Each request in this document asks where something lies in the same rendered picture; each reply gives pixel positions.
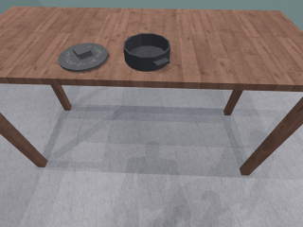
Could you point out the table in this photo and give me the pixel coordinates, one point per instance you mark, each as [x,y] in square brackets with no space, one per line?
[210,49]

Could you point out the lid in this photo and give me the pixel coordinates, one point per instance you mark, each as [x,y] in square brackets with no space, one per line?
[69,61]

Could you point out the knob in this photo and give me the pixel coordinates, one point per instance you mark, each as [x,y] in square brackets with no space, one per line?
[82,51]

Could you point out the pot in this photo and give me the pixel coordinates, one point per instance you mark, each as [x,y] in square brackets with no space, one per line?
[146,52]

